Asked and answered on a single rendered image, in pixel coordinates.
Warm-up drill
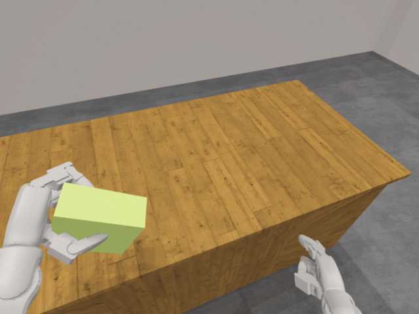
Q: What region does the robot left hand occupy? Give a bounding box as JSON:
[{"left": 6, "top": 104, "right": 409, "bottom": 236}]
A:
[{"left": 3, "top": 162, "right": 109, "bottom": 265}]

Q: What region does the robot right forearm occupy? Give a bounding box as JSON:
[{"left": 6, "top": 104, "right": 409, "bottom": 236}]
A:
[{"left": 321, "top": 289, "right": 362, "bottom": 314}]

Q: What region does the robot right hand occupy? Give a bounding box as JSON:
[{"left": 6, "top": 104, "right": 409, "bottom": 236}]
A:
[{"left": 294, "top": 235, "right": 345, "bottom": 299}]

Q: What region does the table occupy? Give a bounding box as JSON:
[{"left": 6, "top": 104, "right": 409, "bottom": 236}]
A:
[{"left": 0, "top": 80, "right": 411, "bottom": 314}]

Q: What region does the robot left forearm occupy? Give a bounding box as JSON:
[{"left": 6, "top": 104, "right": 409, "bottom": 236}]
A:
[{"left": 0, "top": 245, "right": 44, "bottom": 314}]

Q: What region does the sponge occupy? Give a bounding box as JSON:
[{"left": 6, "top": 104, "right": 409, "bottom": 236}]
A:
[{"left": 45, "top": 183, "right": 147, "bottom": 254}]

